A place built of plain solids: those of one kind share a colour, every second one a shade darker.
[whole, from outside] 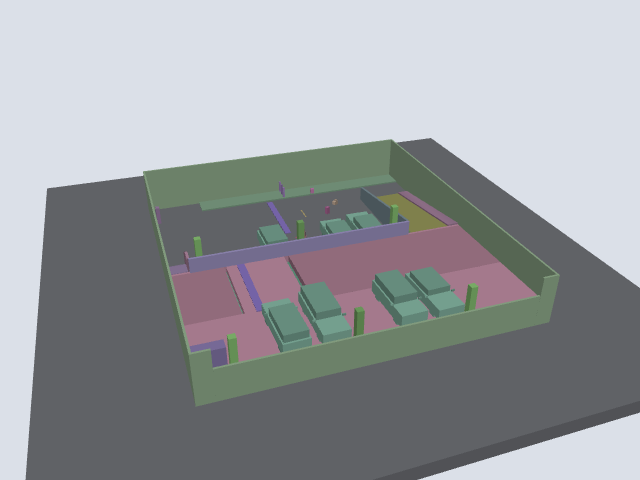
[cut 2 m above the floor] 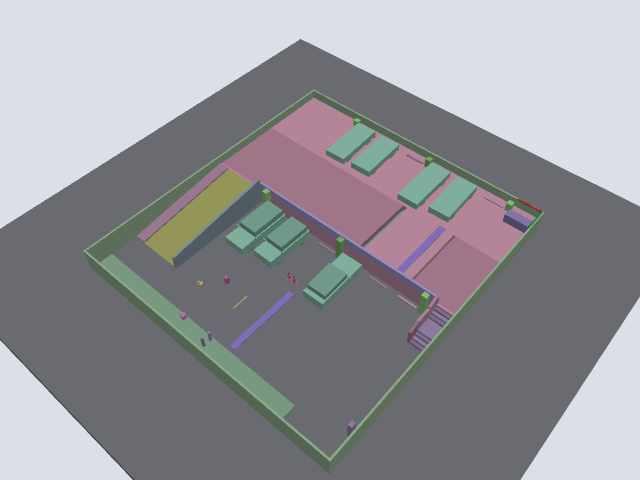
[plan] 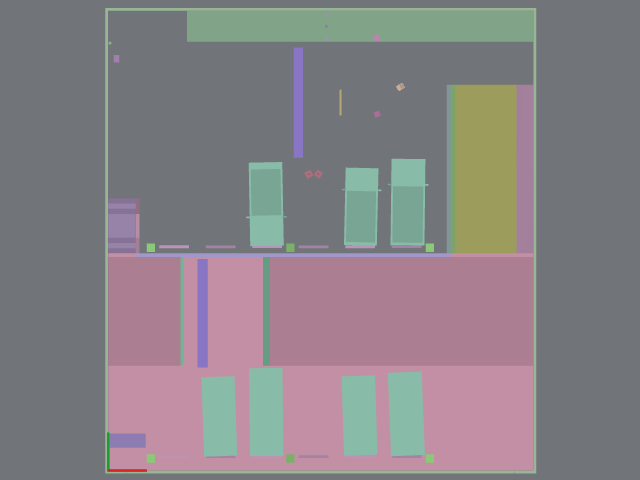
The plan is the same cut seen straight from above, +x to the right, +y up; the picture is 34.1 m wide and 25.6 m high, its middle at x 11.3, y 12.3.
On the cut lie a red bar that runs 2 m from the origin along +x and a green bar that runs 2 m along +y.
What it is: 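An open-sided split-level car park deck of the 2000s; 22.7 x 24.5 m, two half-decks side by side, the upper one 1.25 m above the lower, 2.38 m to the soffit over the upper one; a stair core of 8 risers of 0.157 m and treads of 0.28 m with a mid landing; a car ramp of 1 in 7.2; drive aisles of 6.48 and 6.39 m, bays of 2.48 x 4.8 m, a walkway of 1.65 m with a kerb of about 0.12 m, a stair door of 0.92 x 2.1 m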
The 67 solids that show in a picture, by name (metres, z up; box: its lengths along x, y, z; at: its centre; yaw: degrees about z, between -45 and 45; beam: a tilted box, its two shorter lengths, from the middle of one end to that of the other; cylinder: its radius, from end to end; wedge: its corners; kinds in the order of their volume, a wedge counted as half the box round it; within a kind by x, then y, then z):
{
 "upper_deck_1": {"box": [3.87, 5.81, 1.3], "at": [1.93, 8.49, 0.6]},
 "upper_deck_2": {"box": [4.25, 5.81, 1.3], "at": [6.14, 8.49, 0.6]},
 "upper_deck_3": {"box": [22.68, 5.6, 1.3], "at": [11.34, 2.8, 0.6]},
 "upper_deck_4": {"box": [22.68, 0.2, 1.3], "at": [11.34, 11.49, 0.6]},
 "upper_deck_5": {"box": [14.06, 5.81, 1.3], "at": [15.65, 8.49, 0.6]},
 "car_1": {"box": [1.77, 4.25, 0.76], "at": [5.93, 2.89, 1.81], "yaw": 2.0},
 "car_2": {"box": [1.57, 2.84, 0.53], "at": [5.95, 2.32, 2.45], "yaw": 2.0},
 "car_3": {"box": [1.59, 3.0, 0.54], "at": [8.42, 3.77, 2.47], "yaw": 0.6},
 "car_4": {"box": [1.59, 2.46, 0.45], "at": [8.42, 14.84, 1.13], "yaw": 1.1},
 "car_5": {"box": [1.79, 4.68, 0.77], "at": [8.43, 3.13, 1.82], "yaw": 0.6},
 "car_6": {"box": [1.79, 4.46, 0.73], "at": [8.43, 14.21, 0.54], "yaw": 1.1},
 "car_7": {"box": [1.59, 2.77, 0.56], "at": [13.39, 3.5, 2.57], "yaw": 1.8},
 "car_8": {"box": [1.79, 4.23, 0.86], "at": [13.41, 2.94, 1.86], "yaw": 1.8},
 "car_9": {"box": [1.56, 2.73, 0.51], "at": [13.49, 13.54, 1.2], "yaw": -1.2},
 "car_10": {"box": [1.76, 4.13, 0.77], "at": [13.5, 14.08, 0.56], "yaw": -1.2},
 "car_11": {"box": [1.61, 2.39, 0.42], "at": [15.88, 3.61, 2.37], "yaw": 2.2},
 "car_12": {"box": [1.81, 4.45, 0.73], "at": [15.91, 3.02, 1.8], "yaw": 2.2},
 "car_13": {"box": [1.61, 3.0, 0.53], "at": [15.98, 13.66, 1.19], "yaw": -0.7},
 "car_14": {"box": [1.81, 4.61, 0.74], "at": [15.99, 14.32, 0.55], "yaw": -0.7},
 "wall_1": {"box": [0.15, 24.82, 3.71], "at": [-0.07, 12.26, 1.81]},
 "wall_2": {"box": [1.15, 0.15, 3.71], "at": [0.42, -0.07, 1.81]},
 "wall_3": {"box": [20.68, 0.15, 2.38], "at": [11.34, -0.07, 1.14]},
 "wall_4": {"box": [22.98, 0.15, 3.71], "at": [11.34, 24.59, 1.81]},
 "wall_5": {"box": [1.15, 0.15, 3.71], "at": [22.25, -0.07, 1.81]},
 "wall_6": {"box": [0.15, 24.82, 3.71], "at": [22.75, 12.26, 1.81]},
 "car_ramp_1": {"wedge": [[18.26, 11.59, -0.05], [18.26, 11.59, 1.25], [18.26, 20.58, -0.05], [18.26, 20.58, 0.0], [22.68, 11.59, -0.05], [22.68, 11.59, 1.25], [22.68, 20.58, -0.05], [22.68, 20.58, 0.0]]},
 "stair_step_1": {"box": [1.48, 0.33, 1.15], "at": [0.74, 11.7, 0.52]},
 "stair_step_2": {"box": [1.48, 0.6, 0.99], "at": [0.74, 11.84, 0.44]},
 "stair_step_3": {"box": [1.48, 0.88, 0.83], "at": [0.74, 11.98, 0.37]},
 "stair_step_4": {"box": [1.48, 2.15, 0.68], "at": [0.74, 12.62, 0.29]},
 "stair_step_5": {"box": [1.48, 2.43, 0.52], "at": [0.74, 12.75, 0.21]},
 "stair_step_6": {"box": [1.48, 2.71, 0.36], "at": [0.74, 12.89, 0.13]},
 "stair_step_7": {"box": [1.48, 2.98, 0.21], "at": [0.74, 13.03, 0.05]},
 "ramp_footway_1": {"wedge": [[21.78, 11.59, -0.05], [21.78, 11.59, 1.37], [21.78, 20.58, -0.05], [21.78, 20.58, 0.12], [22.68, 11.59, -0.05], [22.68, 11.59, 1.37], [22.68, 20.58, -0.05], [22.68, 20.58, 0.12]]},
 "walkway_1": {"box": [18.48, 1.65, 0.17], "at": [13.44, 23.7, 0.04]},
 "split_parapet_1": {"box": [16.78, 0.2, 1.16], "at": [9.87, 11.49, 1.78]},
 "column_1": {"box": [0.45, 0.45, 2.43], "at": [2.28, 0.65, 2.42]},
 "column_2": {"box": [0.45, 0.45, 3.68], "at": [2.28, 11.89, 1.79]},
 "column_3": {"box": [0.45, 0.45, 2.43], "at": [9.72, 0.65, 2.42]},
 "column_4": {"box": [0.45, 0.45, 3.68], "at": [9.72, 11.89, 1.79]},
 "column_5": {"box": [0.45, 0.45, 2.43], "at": [17.16, 0.65, 2.42]},
 "column_6": {"box": [0.45, 0.45, 3.68], "at": [17.16, 11.89, 1.79]},
 "drain_bed_1": {"box": [0.17, 5.81, 0.86], "at": [3.94, 8.49, 0.38]},
 "drain_bed_2": {"box": [0.37, 5.81, 0.8], "at": [8.44, 8.49, 0.35]},
 "ramp_guard_1": {"wedge": [[18.06, 11.59, -0.05], [18.06, 11.59, 2.42], [18.06, 20.58, -0.05], [18.06, 20.58, 1.17], [18.26, 11.59, -0.05], [18.26, 11.59, 2.42], [18.26, 20.58, -0.05], [18.26, 20.58, 1.17]]},
 "bike_hold_1": {"box": [1.92, 0.76, 1.29], "at": [1.05, 1.6, 1.85]},
 "ramp_kerb_1": {"wedge": [[18.26, 11.59, -0.05], [18.26, 11.59, 1.37], [18.26, 20.58, -0.05], [18.26, 20.58, 0.12], [18.51, 11.59, -0.05], [18.51, 11.59, 1.37], [18.51, 20.58, -0.05], [18.51, 20.58, 0.12]]},
 "stair_guard_1": {"wedge": [[1.48, 11.59, -0.05], [1.48, 11.59, 2.3], [1.48, 12.42, -0.05], [1.48, 12.42, 1.83], [1.68, 11.59, -0.05], [1.68, 11.59, 2.3], [1.68, 12.42, -0.05], [1.68, 12.42, 1.83]]},
 "stair_guard_2": {"wedge": [[1.48, 13.69, -0.05], [1.48, 13.69, 1.68], [1.48, 14.52, -0.05], [1.48, 14.52, 1.21], [1.68, 13.69, -0.05], [1.68, 13.69, 1.68], [1.68, 14.52, -0.05], [1.68, 14.52, 1.21]]},
 "stair_guard_3": {"box": [0.2, 1.27, 1.73], "at": [1.58, 13.06, 0.81]},
 "hump_1": {"box": [0.54, 5.79, 0.11], "at": [5.04, 8.39, 1.26]},
 "hump_2": {"box": [0.49, 5.88, 0.12], "at": [10.15, 19.63, 0.01]},
 "wheelstop_1": {"box": [1.6, 0.15, 0.15], "at": [3.52, 0.75, 1.28]},
 "wheelstop_2": {"box": [1.6, 0.15, 0.15], "at": [3.52, 11.94, 0.03]},
 "wheelstop_3": {"box": [1.6, 0.15, 0.15], "at": [6.0, 0.75, 1.28]},
 "wheelstop_4": {"box": [1.6, 0.15, 0.15], "at": [6.0, 11.94, 0.03]},
 "wheelstop_5": {"box": [1.6, 0.15, 0.15], "at": [8.48, 0.75, 1.28]},
 "wheelstop_6": {"box": [1.6, 0.15, 0.15], "at": [8.48, 11.94, 0.03]},
 "wheelstop_7": {"box": [1.6, 0.15, 0.15], "at": [10.96, 0.75, 1.28]},
 "wheelstop_8": {"box": [1.6, 0.15, 0.15], "at": [10.96, 11.94, 0.03]},
 "wheelstop_9": {"box": [1.6, 0.15, 0.15], "at": [13.44, 0.75, 1.28]},
 "wheelstop_10": {"box": [1.6, 0.15, 0.15], "at": [13.44, 11.94, 0.03]},
 "wheelstop_11": {"box": [1.6, 0.15, 0.15], "at": [15.92, 0.75, 1.28]},
 "wheelstop_12": {"box": [1.6, 0.15, 0.15], "at": [15.92, 11.94, 0.03]},
 "pay_station_1": {"box": [0.3, 0.4, 1.5], "at": [0.45, 21.97, 0.7]},
 "wet_floor_sign_1": {"box": [0.3, 0.28, 0.65], "at": [14.35, 19.01, 0.28], "yaw": 25.1},
 "cable_cover_1": {"box": [0.11, 1.38, 0.07], "at": [12.39, 19.63, -0.02]}
}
